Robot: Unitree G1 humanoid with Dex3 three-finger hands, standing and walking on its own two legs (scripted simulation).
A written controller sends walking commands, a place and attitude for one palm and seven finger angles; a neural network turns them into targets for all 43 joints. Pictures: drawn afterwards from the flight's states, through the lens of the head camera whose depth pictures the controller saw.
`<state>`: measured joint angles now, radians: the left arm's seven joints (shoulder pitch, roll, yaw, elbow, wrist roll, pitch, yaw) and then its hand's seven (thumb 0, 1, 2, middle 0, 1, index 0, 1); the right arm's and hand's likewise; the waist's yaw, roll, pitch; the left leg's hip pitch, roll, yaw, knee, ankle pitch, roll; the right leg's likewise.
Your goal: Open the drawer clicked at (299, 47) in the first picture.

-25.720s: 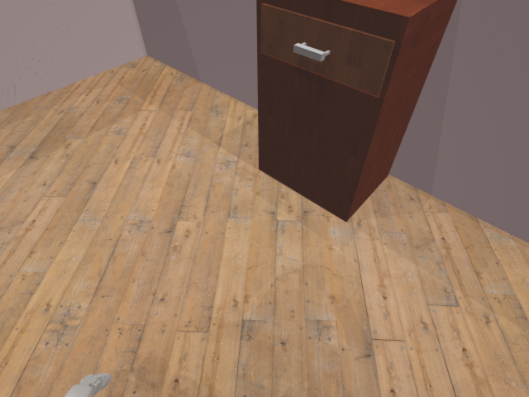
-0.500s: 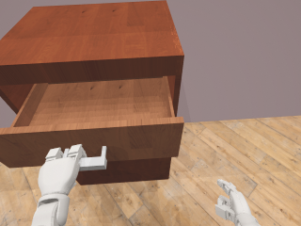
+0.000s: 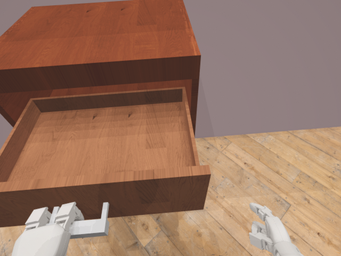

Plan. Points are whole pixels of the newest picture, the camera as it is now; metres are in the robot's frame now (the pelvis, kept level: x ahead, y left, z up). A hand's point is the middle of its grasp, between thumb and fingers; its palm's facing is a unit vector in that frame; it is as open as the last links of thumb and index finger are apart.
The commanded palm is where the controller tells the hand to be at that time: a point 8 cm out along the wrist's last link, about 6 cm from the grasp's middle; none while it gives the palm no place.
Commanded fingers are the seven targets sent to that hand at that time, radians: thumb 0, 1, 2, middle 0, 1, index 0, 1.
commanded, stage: open the thumb to release the handle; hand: left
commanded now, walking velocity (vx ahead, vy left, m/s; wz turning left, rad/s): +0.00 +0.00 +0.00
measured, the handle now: (79, 219) +0.18 +0.22 +0.04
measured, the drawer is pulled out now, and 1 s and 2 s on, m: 0.29 0.29 0.29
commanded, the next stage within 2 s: lift the hand off the handle in 0.58 s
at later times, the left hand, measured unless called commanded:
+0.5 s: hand (50, 254) +0.12 +0.26 +0.02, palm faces +0.00 -0.06 -1.00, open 10.2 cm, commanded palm +0.10 +0.26 +0.08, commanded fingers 0.00 -0.50 0.30 -0.30 -1.20 -0.30 -1.20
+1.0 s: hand (55, 252) +0.12 +0.25 +0.02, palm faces +0.03 -0.07 -1.00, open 13.4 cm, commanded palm +0.11 +0.24 +0.08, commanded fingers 0.00 -0.50 0.30 -0.30 -1.20 -0.30 -1.20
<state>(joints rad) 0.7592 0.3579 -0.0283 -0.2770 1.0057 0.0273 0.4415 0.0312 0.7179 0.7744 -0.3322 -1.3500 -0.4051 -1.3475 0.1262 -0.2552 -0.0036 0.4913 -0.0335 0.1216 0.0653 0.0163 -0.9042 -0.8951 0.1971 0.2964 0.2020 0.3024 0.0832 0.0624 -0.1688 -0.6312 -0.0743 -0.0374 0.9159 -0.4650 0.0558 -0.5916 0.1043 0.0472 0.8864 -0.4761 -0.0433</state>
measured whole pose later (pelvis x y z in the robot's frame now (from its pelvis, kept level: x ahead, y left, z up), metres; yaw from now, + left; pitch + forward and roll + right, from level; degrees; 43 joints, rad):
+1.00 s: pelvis -0.03 -0.02 +0.00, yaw +3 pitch +9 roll -1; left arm 0.53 0.37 -0.01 -0.07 1.00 0.01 0.46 0.00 -0.49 0.30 -0.32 -1.20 -0.39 -1.24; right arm 0.12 -0.24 -0.01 0.57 -0.02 0.08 -0.03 0.02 -0.90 -0.90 0.20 0.30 0.20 0.30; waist 0.10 0.07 -0.14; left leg -0.63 -0.08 -0.09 0.89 -0.41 0.03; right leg -0.59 0.09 -0.01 0.87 -0.44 -0.07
